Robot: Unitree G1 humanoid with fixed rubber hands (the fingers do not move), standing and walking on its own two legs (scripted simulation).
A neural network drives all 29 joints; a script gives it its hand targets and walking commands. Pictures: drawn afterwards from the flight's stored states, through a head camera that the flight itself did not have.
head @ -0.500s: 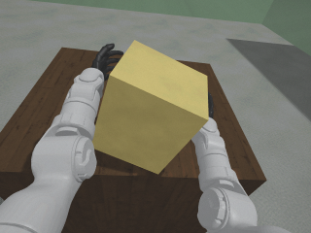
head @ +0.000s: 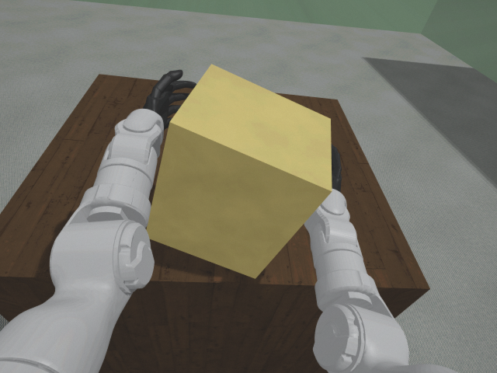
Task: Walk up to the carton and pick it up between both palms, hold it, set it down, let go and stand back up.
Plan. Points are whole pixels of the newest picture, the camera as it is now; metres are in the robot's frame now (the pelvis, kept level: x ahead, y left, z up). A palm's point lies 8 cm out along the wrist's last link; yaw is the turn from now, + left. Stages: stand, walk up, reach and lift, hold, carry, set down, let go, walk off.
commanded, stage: set down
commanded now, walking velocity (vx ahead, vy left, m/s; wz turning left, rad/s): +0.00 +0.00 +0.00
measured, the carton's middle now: (235, 179) +0.39 +0.01 +0.13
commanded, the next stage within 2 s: none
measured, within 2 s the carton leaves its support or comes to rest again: rests again in 0.60 s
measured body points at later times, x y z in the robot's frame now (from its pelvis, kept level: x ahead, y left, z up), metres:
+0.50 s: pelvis +0.00 +0.00 +0.00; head -0.01 +0.05 +0.45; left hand +0.46 +0.14 +0.19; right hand +0.38 -0.15 +0.12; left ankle +0.00 +0.10 -0.75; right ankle +0.00 -0.14 -0.75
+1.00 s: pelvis -0.02 -0.01 +0.00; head -0.01 +0.02 +0.45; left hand +0.44 +0.15 +0.14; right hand +0.37 -0.16 +0.11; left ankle +0.00 +0.10 -0.75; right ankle +0.00 -0.14 -0.75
